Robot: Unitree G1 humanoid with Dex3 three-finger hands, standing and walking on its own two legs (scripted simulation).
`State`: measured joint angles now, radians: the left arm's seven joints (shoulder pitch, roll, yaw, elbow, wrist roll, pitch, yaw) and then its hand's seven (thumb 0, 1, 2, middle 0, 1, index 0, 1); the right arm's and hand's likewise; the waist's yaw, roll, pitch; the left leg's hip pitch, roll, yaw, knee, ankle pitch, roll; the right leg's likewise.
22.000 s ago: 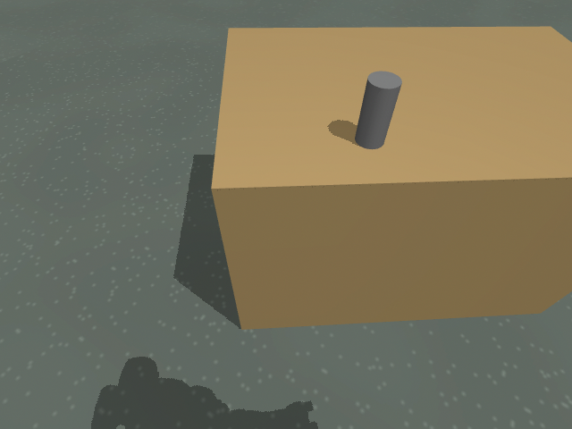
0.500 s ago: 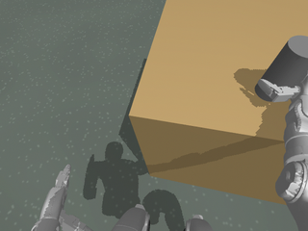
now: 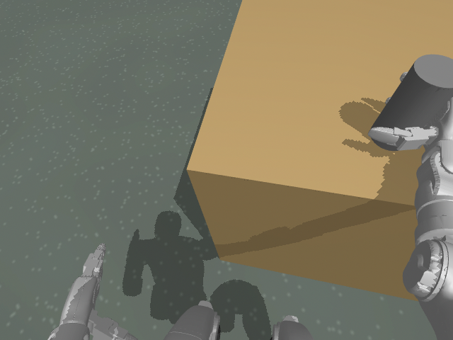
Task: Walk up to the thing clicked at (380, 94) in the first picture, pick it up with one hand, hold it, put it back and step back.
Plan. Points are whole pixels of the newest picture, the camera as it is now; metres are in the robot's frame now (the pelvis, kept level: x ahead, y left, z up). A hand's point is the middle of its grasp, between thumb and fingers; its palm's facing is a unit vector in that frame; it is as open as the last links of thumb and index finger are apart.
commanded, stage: open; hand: right
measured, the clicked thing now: (410, 108) +0.49 -0.22 +0.11
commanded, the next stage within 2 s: withdraw in 0.14 s
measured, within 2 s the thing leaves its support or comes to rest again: neither
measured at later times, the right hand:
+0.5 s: hand (442, 90) +0.50 -0.26 +0.14, palm faces +0.28 +0.96 +0.01, open 16.4 cm
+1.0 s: hand out of the picture +0.45 -0.35 +0.21, palm faces +0.46 +0.85 -0.26, open 17.5 cm
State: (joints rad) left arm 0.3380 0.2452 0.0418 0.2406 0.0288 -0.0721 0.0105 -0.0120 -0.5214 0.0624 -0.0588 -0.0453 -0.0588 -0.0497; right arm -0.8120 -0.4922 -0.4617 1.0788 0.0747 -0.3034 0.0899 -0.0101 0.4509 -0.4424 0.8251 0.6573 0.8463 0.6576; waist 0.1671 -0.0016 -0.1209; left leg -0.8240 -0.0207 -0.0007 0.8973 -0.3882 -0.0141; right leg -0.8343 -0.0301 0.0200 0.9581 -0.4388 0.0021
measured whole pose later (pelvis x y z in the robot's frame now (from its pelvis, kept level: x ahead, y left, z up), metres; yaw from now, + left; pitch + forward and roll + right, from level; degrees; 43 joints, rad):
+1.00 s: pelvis +0.02 +0.01 +0.04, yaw -1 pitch +10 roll +1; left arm 0.38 0.26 0.00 0.36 -0.05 -0.03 -0.02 -0.01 -0.51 0.06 -0.06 -0.04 -0.06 -0.05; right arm -0.77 -0.72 -0.47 0.94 -0.02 -0.01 0.08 -0.01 0.57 -0.03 0.07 0.05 0.07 0.05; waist 0.05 -0.01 -0.07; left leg -0.52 -0.01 -0.01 0.66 -0.31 -0.01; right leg -0.52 -0.02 0.01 0.68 -0.35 0.01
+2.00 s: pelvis -0.01 +0.03 +0.05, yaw -3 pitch -1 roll -1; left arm 0.36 0.22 0.17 0.51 -0.03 -0.09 0.05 -0.01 -0.50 0.05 -0.05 -0.05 -0.05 -0.05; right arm 0.50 -0.33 -0.34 -0.35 0.08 -0.20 -0.01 -0.01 0.56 -0.05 0.06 0.06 0.06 0.06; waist -0.05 -0.04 0.03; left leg -0.30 0.01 0.03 0.61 -0.29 0.02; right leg -0.29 -0.01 0.04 0.58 -0.28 0.03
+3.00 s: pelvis +0.03 +0.01 +0.05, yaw -2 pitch +3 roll +0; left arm 0.22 0.21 0.00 0.67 0.01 -0.06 0.06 0.01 0.90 0.90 -0.20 -0.29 -0.20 -0.30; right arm 0.26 -0.17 -0.02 0.46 0.01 -0.09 -0.09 -0.01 0.55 -0.04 0.05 0.05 0.06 0.05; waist 0.00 -0.01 0.02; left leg -0.30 0.00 0.01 0.56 -0.31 0.00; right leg -0.29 -0.01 0.02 0.56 -0.32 0.01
